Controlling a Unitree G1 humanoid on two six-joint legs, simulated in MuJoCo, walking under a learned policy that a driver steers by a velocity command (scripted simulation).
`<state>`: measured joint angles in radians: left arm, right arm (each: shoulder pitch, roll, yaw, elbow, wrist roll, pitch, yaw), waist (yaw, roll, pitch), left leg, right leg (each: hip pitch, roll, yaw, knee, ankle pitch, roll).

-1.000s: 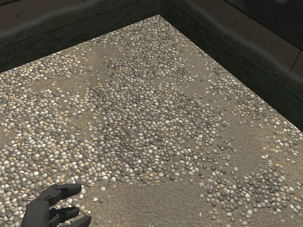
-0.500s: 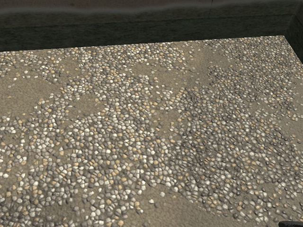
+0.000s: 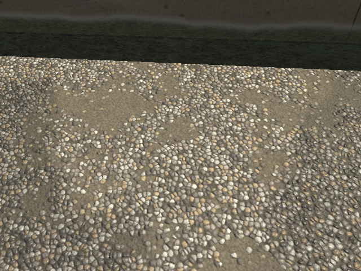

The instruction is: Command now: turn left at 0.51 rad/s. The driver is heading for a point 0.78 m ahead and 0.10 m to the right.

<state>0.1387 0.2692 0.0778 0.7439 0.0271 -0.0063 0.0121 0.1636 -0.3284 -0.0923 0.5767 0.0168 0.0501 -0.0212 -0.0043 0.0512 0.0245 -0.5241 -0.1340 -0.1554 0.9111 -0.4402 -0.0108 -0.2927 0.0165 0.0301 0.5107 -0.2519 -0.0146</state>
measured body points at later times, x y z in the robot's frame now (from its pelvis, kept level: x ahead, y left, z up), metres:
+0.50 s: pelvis +0.01 +0.03 +0.01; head +0.02 +0.04 +0.46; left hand +0.13 +0.32 -0.09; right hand +0.12 -0.23 -0.09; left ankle -0.03 +0.15 -0.74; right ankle +0.06 -0.10 -0.69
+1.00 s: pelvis +0.19 -0.01 +0.01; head +0.22 -0.03 +0.46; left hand +0.17 +0.26 -0.10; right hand +0.41 -0.24 -0.08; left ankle +0.34 +0.19 -0.67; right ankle +0.13 -0.10 -0.74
